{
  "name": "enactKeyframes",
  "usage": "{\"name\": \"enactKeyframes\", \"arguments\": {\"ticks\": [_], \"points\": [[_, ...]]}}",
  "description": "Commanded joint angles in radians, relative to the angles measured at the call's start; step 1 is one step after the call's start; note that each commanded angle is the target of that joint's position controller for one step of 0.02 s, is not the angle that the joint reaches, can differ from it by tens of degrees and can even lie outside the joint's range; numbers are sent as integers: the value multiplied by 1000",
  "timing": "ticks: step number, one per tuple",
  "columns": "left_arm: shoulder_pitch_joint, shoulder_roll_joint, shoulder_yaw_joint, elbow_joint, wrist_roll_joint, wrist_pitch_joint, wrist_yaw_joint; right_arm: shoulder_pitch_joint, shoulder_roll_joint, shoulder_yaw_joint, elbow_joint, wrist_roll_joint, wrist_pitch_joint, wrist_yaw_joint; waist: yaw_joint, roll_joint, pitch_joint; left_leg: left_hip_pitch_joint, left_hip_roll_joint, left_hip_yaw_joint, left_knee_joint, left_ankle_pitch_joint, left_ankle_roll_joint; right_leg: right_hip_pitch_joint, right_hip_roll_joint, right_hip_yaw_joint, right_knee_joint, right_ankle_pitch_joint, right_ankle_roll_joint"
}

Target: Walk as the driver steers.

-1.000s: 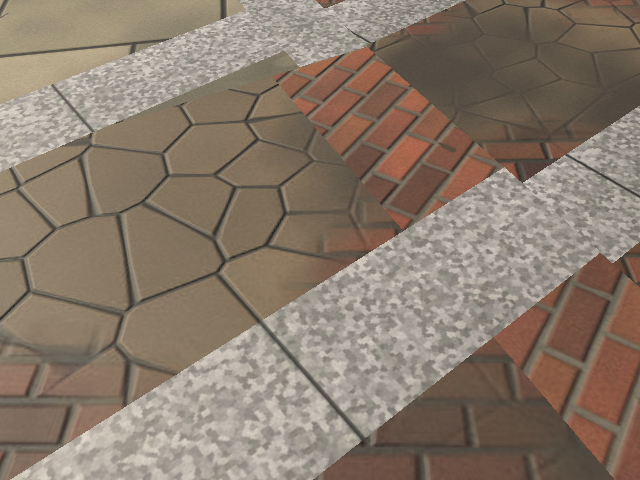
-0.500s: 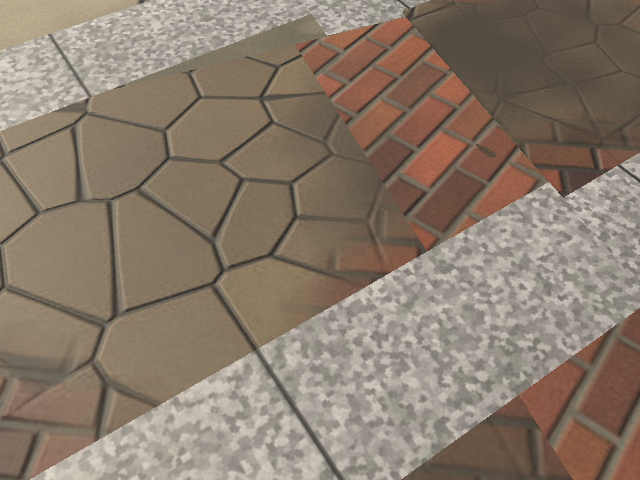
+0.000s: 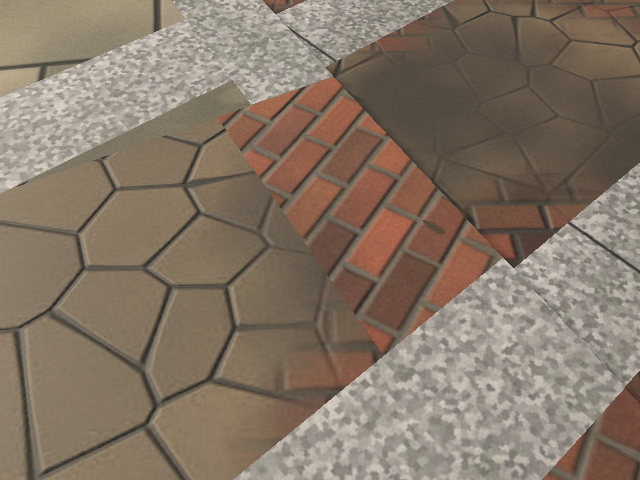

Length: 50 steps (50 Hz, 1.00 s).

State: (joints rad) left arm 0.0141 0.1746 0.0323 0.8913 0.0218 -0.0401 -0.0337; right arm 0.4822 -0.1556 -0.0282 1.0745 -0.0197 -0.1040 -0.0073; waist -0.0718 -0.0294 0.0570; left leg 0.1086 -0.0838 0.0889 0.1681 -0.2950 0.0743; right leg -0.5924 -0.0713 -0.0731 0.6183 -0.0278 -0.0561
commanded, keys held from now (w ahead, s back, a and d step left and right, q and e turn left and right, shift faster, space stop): w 0.34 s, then w+e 0.06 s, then e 0.60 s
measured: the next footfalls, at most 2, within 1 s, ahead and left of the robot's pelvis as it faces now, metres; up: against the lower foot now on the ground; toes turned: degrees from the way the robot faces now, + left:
right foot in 0.08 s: +0.23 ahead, -0.10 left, +0.00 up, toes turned -4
left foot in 0.60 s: +0.51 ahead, +0.06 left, +0.00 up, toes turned -3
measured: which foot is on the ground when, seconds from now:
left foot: down 0.00-0.08, up 0.10-0.58, down 0.60-1.00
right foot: up 0.00-0.06, down 0.08-0.60, up 0.62-1.00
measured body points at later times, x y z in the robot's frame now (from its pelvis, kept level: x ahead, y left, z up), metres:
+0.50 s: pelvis +0.28 -0.03 +0.01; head +0.31 -0.04 +0.45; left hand +0.20 +0.19 -0.13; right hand +0.44 -0.26 -0.12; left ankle +0.44 +0.10 -0.69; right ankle +0.19 -0.10 -0.74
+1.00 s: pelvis +0.38 -0.02 +0.00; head +0.40 -0.03 +0.45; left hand +0.57 +0.19 -0.13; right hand +0.38 -0.29 -0.13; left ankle +0.47 +0.06 -0.74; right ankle +0.36 -0.13 -0.70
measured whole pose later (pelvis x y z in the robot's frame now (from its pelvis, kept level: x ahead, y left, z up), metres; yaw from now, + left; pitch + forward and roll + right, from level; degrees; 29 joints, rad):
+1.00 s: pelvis +0.38 -0.02 +0.00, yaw -19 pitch +1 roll +1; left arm 0.18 0.24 0.07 0.82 0.03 0.08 -0.03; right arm 0.22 -0.23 -0.05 0.86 -0.03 -0.02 -0.03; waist -0.01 0.00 0.04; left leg -0.31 0.08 0.27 0.46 -0.15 0.06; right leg -0.45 -0.05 -0.05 0.84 -0.38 -0.01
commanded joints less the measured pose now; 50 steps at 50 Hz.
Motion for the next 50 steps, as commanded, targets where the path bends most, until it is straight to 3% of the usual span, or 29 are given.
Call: {"name": "enactKeyframes", "arguments": {"ticks": [1,3,4,5,6,7,8,9,11,13,15,20,23,25,27,29,30,31,32,33,34,35,36,37,40,44,50], "points": [[-57,73,17,-76,0,-25,6,51,-150,-27,-11,-7,-3,-13,43,110,43,33,305,-99,82,782,110,23,48,-28,-65,-87,-42],[133,105,37,-17,3,-36,20,20,-173,-33,-12,-7,3,-15,128,115,-56,27,289,-74,301,998,85,254,113,-50,-123,-132,-83],[309,135,53,40,16,-46,30,1,-168,-31,-20,0,6,-13,200,90,-148,-82,254,-45,503,890,66,490,89,-23,-167,-83,-111],[472,229,78,67,44,-51,41,18,-109,-14,-59,26,4,-4,235,-32,-286,-357,182,0,830,514,35,790,-161,269,-175,-177,-182],[479,284,92,71,38,-42,30,121,-61,-13,-58,48,6,3,178,-192,-377,-644,2,-36,1138,-246,13,946,-381,723,-300,-170,-305],[383,234,83,62,3,-32,23,23,-141,-35,-66,23,12,0,153,-42,-271,-721,70,-151,1184,-162,31,838,-316,669,-337,-259,-265],[286,169,64,47,-7,-36,19,-61,-133,-35,-95,15,6,4,124,-15,-127,-740,110,-144,1138,-66,32,679,-282,515,-372,-228,-228],[241,120,50,46,-3,-43,17,-95,-115,-33,-99,11,5,6,97,14,-66,-707,143,-139,1079,-9,31,572,-231,415,-408,-145,-192],[249,66,31,73,-7,-54,25,-70,-84,-32,-90,-14,30,18,47,-15,-36,-622,174,-129,998,26,11,458,-159,280,-445,-35,-143],[310,83,31,99,-9,-69,30,-78,-70,-33,-96,-18,48,29,35,-20,-34,-618,175,-107,966,42,-6,445,-140,228,-459,68,-145],[347,115,35,111,-12,-74,32,-148,-75,-34,-122,-20,60,35,35,-22,-8,-682,189,-87,918,96,-23,446,-127,188,-483,90,-145],[445,107,24,129,-15,-68,32,-386,-88,-28,-207,-10,61,39,86,-22,43,-774,192,-45,674,250,-64,495,-93,163,-500,191,-138],[488,116,19,142,-11,-64,39,-446,-66,-14,-225,-1,54,28,103,-29,38,-701,133,-10,523,289,-69,531,-72,124,-409,503,-116],[501,129,21,142,-6,-56,44,-467,-76,-11,-234,6,48,16,115,-61,13,-656,95,-7,475,292,-58,568,-64,126,-333,606,-109],[477,142,28,129,0,-48,49,-438,-108,-17,-236,8,39,3,97,-87,-11,-597,76,-34,427,244,-38,597,-69,159,-248,641,-103],[419,157,37,104,-5,-43,53,-282,-155,-34,-191,5,21,-12,33,-78,-64,-428,53,-50,304,262,-12,593,-47,189,-87,630,-71],[392,152,39,86,-24,-44,52,-171,-186,-45,-165,-11,2,-20,-17,-25,-126,-237,114,-77,230,490,7,503,-2,171,84,485,-47],[397,104,27,27,-48,-45,57,-57,-271,-61,-172,-37,-9,-28,-30,107,-286,25,391,-290,314,987,57,319,75,123,370,4,-21],[588,36,23,41,-80,-22,73,-104,-303,-67,-202,-11,6,-10,52,270,-463,201,632,-489,371,1340,214,137,190,88,634,-688,-6],[566,125,46,71,-36,5,80,-166,-237,-59,-235,17,30,-5,56,133,-444,63,564,-462,311,1061,212,127,131,125,688,-612,-7],[476,123,53,55,-12,18,69,-251,-159,-37,-252,17,39,-11,71,97,-286,-95,495,-352,242,807,181,100,98,121,669,-537,6],[428,109,56,40,2,27,58,-306,-122,-23,-260,10,47,-20,91,105,-173,-219,433,-279,177,636,147,89,67,110,626,-486,19],[399,109,62,29,14,40,46,-311,-118,-21,-258,6,51,-33,98,143,-112,-301,398,-217,137,573,134,96,47,106,601,-444,34],[414,95,62,28,20,56,37,-301,-128,-23,-252,3,54,-42,109,162,-98,-366,378,-168,117,551,135,132,52,89,607,-413,47],[409,86,63,8,11,84,34,-295,-153,-30,-258,-6,47,-41,130,124,-125,-402,387,-110,100,500,166,135,55,75,585,-376,58],[293,97,56,-56,15,110,17,-298,-178,-38,-267,-10,57,-36,110,159,-109,-402,390,-58,61,226,152,117,22,53,402,-313,58],[192,124,50,-143,1,112,-6,-269,-246,-62,-275,-14,89,-19,63,162,-125,-367,443,-21,103,87,123,234,39,-12,165,-380,32]]}}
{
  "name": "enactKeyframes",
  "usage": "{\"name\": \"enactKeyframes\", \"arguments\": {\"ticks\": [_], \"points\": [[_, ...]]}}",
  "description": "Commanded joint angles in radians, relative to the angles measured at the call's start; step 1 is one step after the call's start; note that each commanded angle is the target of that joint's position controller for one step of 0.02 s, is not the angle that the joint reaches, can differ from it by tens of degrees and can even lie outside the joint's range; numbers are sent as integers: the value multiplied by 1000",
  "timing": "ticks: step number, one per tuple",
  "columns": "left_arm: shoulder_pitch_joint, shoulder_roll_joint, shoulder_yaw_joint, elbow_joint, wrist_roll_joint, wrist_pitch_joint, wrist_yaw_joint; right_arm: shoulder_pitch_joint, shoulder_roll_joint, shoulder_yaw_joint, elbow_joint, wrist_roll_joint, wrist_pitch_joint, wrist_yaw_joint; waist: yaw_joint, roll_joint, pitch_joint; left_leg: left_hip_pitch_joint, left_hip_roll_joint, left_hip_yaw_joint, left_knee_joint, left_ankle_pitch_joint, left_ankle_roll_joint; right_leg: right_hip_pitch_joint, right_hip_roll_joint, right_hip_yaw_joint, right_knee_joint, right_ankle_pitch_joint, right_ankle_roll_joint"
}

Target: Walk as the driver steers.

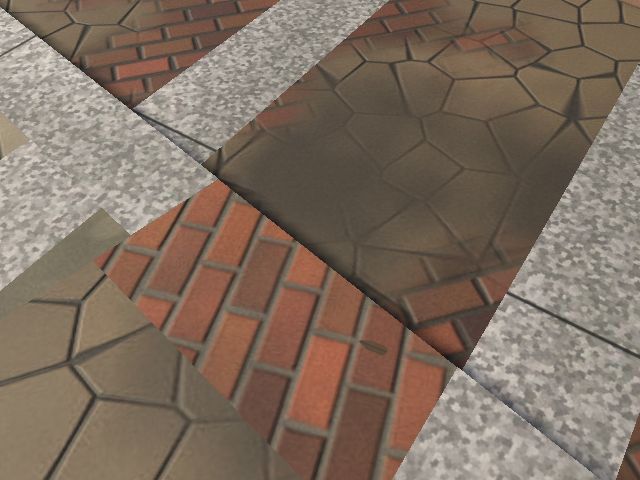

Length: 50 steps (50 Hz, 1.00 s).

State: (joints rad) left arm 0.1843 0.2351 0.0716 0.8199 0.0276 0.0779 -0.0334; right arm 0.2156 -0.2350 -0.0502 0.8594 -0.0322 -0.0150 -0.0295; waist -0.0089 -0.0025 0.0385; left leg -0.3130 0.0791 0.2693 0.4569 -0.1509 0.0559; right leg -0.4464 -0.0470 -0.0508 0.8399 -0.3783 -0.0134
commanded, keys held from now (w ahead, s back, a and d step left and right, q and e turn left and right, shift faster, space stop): e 0.28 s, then no key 0.72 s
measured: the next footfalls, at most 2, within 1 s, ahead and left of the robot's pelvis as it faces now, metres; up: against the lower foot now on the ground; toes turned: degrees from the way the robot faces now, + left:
right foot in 0.08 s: +0.01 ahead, -0.13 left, +0.00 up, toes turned -10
left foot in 0.56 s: +0.07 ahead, +0.08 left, +0.00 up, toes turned -15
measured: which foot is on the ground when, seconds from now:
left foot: down 0.00-0.08, up 0.10-0.54, down 0.56-1.00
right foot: up 0.00-0.06, down 0.08-1.00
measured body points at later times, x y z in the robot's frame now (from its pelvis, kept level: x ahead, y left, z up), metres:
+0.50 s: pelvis +0.00 -0.02 +0.00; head +0.03 -0.03 +0.45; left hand +0.18 +0.21 -0.11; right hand +0.05 -0.31 -0.12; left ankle +0.03 +0.10 -0.71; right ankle +0.00 -0.11 -0.74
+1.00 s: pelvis +0.00 +0.00 +0.01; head +0.00 +0.00 +0.46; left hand +0.13 +0.23 -0.13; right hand +0.03 -0.27 -0.12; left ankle +0.03 +0.09 -0.74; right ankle -0.03 -0.12 -0.74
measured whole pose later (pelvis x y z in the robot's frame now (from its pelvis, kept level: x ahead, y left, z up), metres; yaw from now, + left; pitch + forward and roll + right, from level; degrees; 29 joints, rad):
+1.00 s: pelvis +0.00 +0.00 +0.01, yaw -15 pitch -2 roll +0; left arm 0.23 0.24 0.02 0.94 0.01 0.01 0.02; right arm 0.19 -0.23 -0.02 0.85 -0.01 0.00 -0.01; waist 0.00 0.00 0.04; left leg -0.16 -0.02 0.02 0.40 -0.21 0.04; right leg -0.15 0.04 0.09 0.39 -0.21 0.00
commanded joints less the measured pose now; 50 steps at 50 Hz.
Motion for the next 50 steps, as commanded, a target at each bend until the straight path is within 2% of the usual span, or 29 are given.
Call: {"name": "enactKeyframes", "arguments": {"ticks": [1,3,4,5,6,7,8,9,10,11,13,17,21,24,26,27,28,29,30,31,32,34,35,37,38,39,40,43,50], "points": [[21,66,11,-81,-8,-10,-7,1,-176,-45,-60,0,6,6,-1,136,-106,63,287,-195,-164,-61,126,111,20,-41,-105,-35,-21],[83,69,12,-77,-10,-27,-3,8,-188,-53,-57,4,21,10,30,91,-106,12,270,-141,-59,-53,49,250,44,-41,-307,65,-49],[118,105,21,-68,-5,-41,5,49,-163,-54,-45,1,33,17,38,-27,-86,-48,210,-78,91,-123,-22,306,-5,84,-484,102,-71],[101,237,46,-101,-1,-51,17,74,-63,-30,-92,7,44,25,11,-326,-62,-298,48,6,360,-447,-118,369,-300,509,-606,215,-158],[144,288,66,-93,5,-51,28,-52,-98,-33,-128,4,60,9,72,-225,12,-330,-24,-168,501,-474,-120,226,-349,539,-597,434,-261],[135,240,56,-79,3,-51,37,-62,-95,-32,-133,17,68,7,40,-148,11,-315,-14,-232,567,-395,-115,226,-279,432,-566,464,-258],[75,204,44,-88,-3,-51,40,-37,-96,-32,-122,25,63,8,5,-133,15,-309,-14,-255,569,-301,-103,216,-212,355,-562,427,-224],[12,191,40,-111,-5,-49,40,-18,-110,-38,-110,19,54,9,-15,-140,-10,-310,-22,-265,576,-238,-90,249,-158,315,-557,406,-196],[-11,167,33,-127,-13,-52,41,8,-126,-44,-96,1,50,12,-18,-147,-41,-304,-33,-258,612,-204,-85,277,-137,292,-540,495,-199],[-1,151,27,-133,-19,-56,38,17,-130,-47,-95,-2,48,16,-16,-119,-81,-292,-41,-266,640,-196,-84,307,-133,290,-525,565,-205],[35,162,30,-132,-23,-64,34,4,-115,-44,-109,7,51,19,-6,-78,-107,-301,-44,-280,634,-193,-92,353,-138,310,-513,594,-216],[82,161,27,-131,-14,-65,39,-16,-102,-34,-128,14,63,13,22,-110,-94,-289,-47,-286,508,-218,-101,395,-149,349,-516,546,-232],[86,167,22,-129,-4,-62,38,-31,-93,-23,-144,19,62,9,40,-120,-89,-162,-62,-277,366,-261,-79,344,-147,360,-496,542,-233],[58,169,16,-128,1,-58,34,-10,-92,-18,-146,30,57,3,33,-127,-86,-40,-84,-261,249,-276,-55,286,-141,376,-472,570,-219],[22,163,9,-125,-7,-55,37,36,-75,-12,-135,32,47,-1,-2,-107,-85,78,-96,-245,59,-175,-37,246,-118,378,-440,549,-183],[9,149,2,-124,-16,-55,41,65,-65,-6,-126,25,37,-4,-23,-79,-84,185,-78,-263,-99,-32,-28,189,-94,372,-422,468,-139],[28,100,-14,-129,-17,-60,42,62,-107,-8,-134,5,21,-10,-1,19,-96,255,54,-407,-188,-7,-9,130,-34,339,-366,313,-80],[90,57,-24,-128,-22,-62,40,0,-186,-14,-163,3,12,-7,64,170,-88,256,227,-590,-207,196,54,72,105,217,-304,64,-40],[66,102,-16,-112,-12,-51,43,-29,-168,-12,-159,12,13,1,32,224,-76,107,279,-605,-194,237,147,166,111,149,-249,-82,-26],[58,115,-11,-101,-13,-45,38,-64,-117,5,-166,13,8,9,42,176,-50,76,229,-559,-202,199,150,206,96,150,-222,-63,-21],[46,103,-13,-92,-15,-44,33,-88,-105,11,-163,16,6,10,48,166,-33,69,172,-501,-190,155,116,222,95,145,-263,-4,-20],[42,87,-21,-80,-10,-47,25,-74,-119,10,-146,20,7,5,48,179,-38,113,98,-422,-145,191,62,262,86,133,-382,159,-12],[45,85,-26,-67,-7,-51,26,-54,-129,7,-140,21,7,5,41,156,-55,140,82,-407,-122,218,48,284,79,137,-425,220,-6],[43,109,-28,-54,-1,-60,34,-26,-125,5,-137,23,8,9,20,104,-75,143,69,-413,-110,136,22,323,25,181,-458,302,2],[37,125,-23,-37,-7,-61,40,4,-117,5,-134,28,7,13,-12,51,-53,126,39,-403,-135,90,12,317,14,195,-438,321,2],[41,108,-24,-22,-17,-61,41,-10,-109,8,-121,28,8,11,8,29,-34,145,28,-385,-138,37,7,271,21,200,-455,276,1],[45,97,-28,-10,-17,-63,42,-26,-112,7,-118,26,11,10,14,28,-20,154,25,-380,-133,11,5,253,20,203,-474,262,1],[41,102,-30,24,-13,-69,48,-30,-109,6,-103,22,12,12,7,-5,-22,165,22,-375,-129,4,7,254,13,211,-496,273,-5],[50,108,-33,103,-15,-77,54,-17,-106,8,-33,21,9,14,6,-5,-11,159,14,-372,-147,-35,3,264,-3,221,-522,259,-14]]}}
Keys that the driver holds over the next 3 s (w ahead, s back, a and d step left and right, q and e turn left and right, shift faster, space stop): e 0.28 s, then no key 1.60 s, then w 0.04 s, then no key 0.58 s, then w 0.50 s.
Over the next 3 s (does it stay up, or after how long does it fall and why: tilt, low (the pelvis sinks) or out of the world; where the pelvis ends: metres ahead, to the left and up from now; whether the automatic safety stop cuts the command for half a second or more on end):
stays up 0.13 -0.09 0.01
